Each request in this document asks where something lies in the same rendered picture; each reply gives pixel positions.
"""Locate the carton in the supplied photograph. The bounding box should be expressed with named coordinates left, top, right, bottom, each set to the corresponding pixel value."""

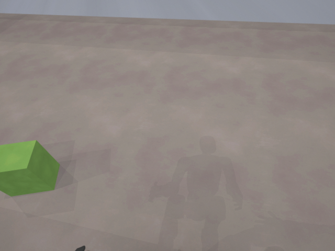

left=0, top=140, right=60, bottom=197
